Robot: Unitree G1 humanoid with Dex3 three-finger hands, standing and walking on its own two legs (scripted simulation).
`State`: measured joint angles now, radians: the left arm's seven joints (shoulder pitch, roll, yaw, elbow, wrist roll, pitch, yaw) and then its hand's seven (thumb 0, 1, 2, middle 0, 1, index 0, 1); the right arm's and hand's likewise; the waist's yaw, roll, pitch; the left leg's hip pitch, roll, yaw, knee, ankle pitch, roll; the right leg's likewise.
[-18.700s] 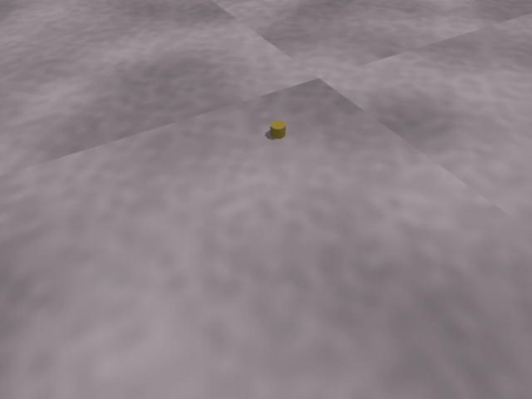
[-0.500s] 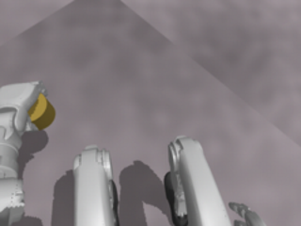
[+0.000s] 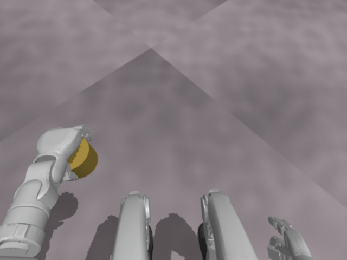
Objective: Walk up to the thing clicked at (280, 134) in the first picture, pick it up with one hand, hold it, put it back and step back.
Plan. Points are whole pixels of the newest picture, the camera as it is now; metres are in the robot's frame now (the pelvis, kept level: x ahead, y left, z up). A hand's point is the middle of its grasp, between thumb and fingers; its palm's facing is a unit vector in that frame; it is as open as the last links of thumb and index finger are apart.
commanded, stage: lift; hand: left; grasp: from above
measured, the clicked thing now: (75, 157) +0.38 +0.27 -0.10
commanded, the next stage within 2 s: hold in 0.80 s
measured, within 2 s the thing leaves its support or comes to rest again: neither
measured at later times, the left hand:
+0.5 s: hand (54, 139) +0.36 +0.24 +0.07, palm faces -0.43 -0.09 -0.90, open 11.8 cm
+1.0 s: hand (47, 106) +0.39 +0.23 +0.14, palm faces -0.43 -0.09 -0.90, open 11.8 cm
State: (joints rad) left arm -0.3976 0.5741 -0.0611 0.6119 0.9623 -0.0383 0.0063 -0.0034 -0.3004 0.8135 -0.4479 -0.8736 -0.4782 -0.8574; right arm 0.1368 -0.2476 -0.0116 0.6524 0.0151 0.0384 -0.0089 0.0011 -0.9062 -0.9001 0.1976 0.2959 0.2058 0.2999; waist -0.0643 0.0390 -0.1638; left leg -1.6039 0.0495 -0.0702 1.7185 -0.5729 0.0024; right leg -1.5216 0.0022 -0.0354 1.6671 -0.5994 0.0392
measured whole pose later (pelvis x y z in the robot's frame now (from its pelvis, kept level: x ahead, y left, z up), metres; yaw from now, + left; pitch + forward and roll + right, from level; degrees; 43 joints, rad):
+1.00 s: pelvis +0.08 +0.00 +0.20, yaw +1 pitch +8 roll -1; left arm -0.32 0.38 -0.20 0.80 0.98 0.03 0.10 0.00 -0.29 0.81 -0.45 -0.87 -0.48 -0.85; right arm 0.25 -0.24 -0.05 0.74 0.05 -0.02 -0.05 0.00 -0.91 -0.90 0.20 0.30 0.21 0.30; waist -0.03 0.03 -0.08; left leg -0.55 0.04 0.03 0.75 -0.34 -0.01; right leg -0.52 -0.01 0.02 0.74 -0.36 0.03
